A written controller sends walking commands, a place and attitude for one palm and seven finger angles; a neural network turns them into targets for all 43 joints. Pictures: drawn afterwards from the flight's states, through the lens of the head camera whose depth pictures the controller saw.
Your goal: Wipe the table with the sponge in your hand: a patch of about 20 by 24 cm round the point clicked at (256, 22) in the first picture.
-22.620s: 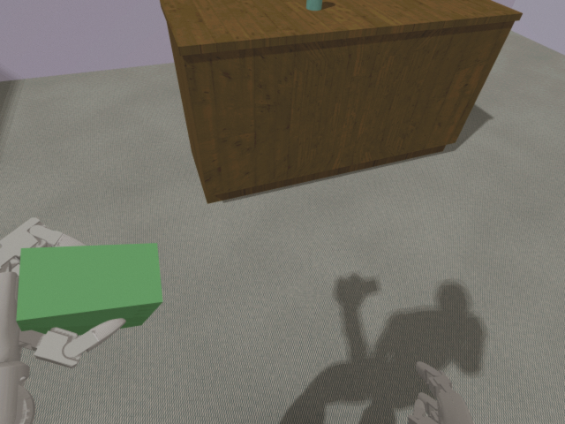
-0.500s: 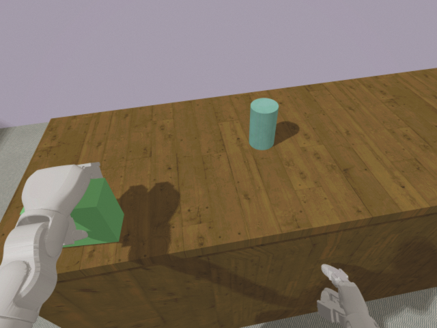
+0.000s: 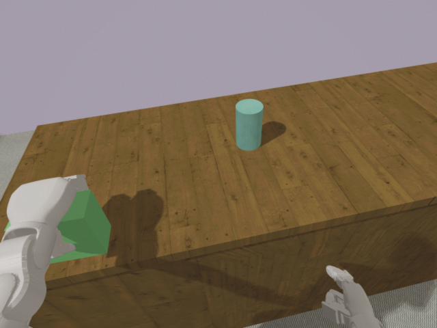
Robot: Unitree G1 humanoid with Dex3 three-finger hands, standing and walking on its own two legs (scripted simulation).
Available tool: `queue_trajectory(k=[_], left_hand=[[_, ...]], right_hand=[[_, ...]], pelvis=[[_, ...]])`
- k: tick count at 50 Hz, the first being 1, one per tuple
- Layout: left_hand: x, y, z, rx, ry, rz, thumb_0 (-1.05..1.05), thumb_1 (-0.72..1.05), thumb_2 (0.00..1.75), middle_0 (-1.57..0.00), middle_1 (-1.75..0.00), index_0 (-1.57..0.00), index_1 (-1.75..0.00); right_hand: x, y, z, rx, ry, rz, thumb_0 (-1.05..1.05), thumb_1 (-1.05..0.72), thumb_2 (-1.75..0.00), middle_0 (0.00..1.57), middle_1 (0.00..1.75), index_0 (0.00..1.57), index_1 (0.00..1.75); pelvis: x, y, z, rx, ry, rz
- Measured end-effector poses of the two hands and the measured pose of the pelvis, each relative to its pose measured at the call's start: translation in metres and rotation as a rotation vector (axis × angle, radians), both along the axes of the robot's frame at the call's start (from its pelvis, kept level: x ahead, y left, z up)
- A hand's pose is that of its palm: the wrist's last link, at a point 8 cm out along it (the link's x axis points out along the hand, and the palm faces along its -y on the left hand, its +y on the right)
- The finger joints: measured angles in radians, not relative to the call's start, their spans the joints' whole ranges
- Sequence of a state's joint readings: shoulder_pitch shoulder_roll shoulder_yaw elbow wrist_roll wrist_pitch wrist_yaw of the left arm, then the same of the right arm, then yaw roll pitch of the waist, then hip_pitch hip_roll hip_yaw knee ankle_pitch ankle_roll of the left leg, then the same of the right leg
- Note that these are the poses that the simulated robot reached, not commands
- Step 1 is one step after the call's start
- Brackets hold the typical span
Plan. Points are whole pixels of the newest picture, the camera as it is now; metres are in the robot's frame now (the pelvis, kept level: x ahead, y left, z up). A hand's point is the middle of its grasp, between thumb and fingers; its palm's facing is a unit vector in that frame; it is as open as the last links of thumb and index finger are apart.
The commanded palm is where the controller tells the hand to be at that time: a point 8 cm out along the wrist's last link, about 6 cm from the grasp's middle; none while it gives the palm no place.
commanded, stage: wipe forward along the first lane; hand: left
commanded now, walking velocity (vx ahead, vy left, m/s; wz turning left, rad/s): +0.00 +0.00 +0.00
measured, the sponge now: (69, 233) +0.24 +0.32 +0.06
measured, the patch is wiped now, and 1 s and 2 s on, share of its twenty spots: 0.05 0.05 0.10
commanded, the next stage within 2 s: slide across to the middle lane in 1.70 s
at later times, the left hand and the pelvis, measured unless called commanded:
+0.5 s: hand (64, 201) +0.27 +0.33 +0.10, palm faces -0.09 -0.01 -1.00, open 9.9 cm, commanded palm +0.26 +0.34 +0.14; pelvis -0.01 -0.01 +0.00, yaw +0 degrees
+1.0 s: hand (67, 184) +0.31 +0.36 +0.10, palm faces -0.16 +0.02 -0.99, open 9.9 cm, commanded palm +0.32 +0.36 +0.13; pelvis -0.03 -0.01 -0.01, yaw +0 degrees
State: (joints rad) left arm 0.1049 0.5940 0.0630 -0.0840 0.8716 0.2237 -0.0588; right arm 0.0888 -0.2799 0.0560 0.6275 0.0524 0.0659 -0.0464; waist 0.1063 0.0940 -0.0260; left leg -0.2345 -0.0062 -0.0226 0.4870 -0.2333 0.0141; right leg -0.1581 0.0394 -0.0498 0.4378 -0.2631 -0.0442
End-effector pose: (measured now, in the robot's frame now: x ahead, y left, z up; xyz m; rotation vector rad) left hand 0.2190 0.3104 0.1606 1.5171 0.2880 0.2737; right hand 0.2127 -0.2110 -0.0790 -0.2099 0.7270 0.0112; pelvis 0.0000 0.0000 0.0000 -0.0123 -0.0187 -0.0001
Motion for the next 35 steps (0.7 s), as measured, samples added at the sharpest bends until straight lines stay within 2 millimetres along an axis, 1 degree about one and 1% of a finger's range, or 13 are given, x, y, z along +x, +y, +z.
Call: queue_trajectory(k=[6,17,24,35], left_hand=[[0.003,0.002,-0.002,-0.008,0.012,0.000,0.00,-0.50,1.07,-0.74,-1.33,-0.76,-1.35],[0.024,0.011,-0.001,0.015,0.056,0.013,0.01,-0.52,1.07,-0.76,-1.32,-0.78,-1.33],[0.038,0.016,-0.001,0.027,0.085,0.014,0.01,-0.54,1.08,-0.77,-1.31,-0.79,-1.32],[0.055,0.027,-0.002,0.025,0.111,0.004,0.01,-0.55,1.08,-0.79,-1.30,-0.81,-1.32]], right_hand=[[-0.009,-0.013,-0.004,-0.022,0.023,-0.028,0.01,-0.91,-0.90,0.20,0.30,0.20,0.30],[-0.030,-0.026,-0.018,-0.031,0.078,-0.076,0.01,-0.91,-0.90,0.20,0.30,0.20,0.30],[-0.050,-0.034,-0.026,-0.036,0.121,-0.101,0.01,-0.91,-0.90,0.20,0.30,0.20,0.30],[-0.087,-0.052,-0.036,-0.058,0.193,-0.157,0.01,-0.91,-0.90,0.20,0.30,0.20,0.30]], pelvis=[[-0.001,-0.003,-0.001,-0.001,0.002,0.000],[-0.009,-0.008,-0.003,-0.001,0.026,0.005],[-0.014,-0.010,-0.004,-0.002,0.041,0.009],[-0.023,-0.012,-0.008,-0.005,0.063,0.004]])
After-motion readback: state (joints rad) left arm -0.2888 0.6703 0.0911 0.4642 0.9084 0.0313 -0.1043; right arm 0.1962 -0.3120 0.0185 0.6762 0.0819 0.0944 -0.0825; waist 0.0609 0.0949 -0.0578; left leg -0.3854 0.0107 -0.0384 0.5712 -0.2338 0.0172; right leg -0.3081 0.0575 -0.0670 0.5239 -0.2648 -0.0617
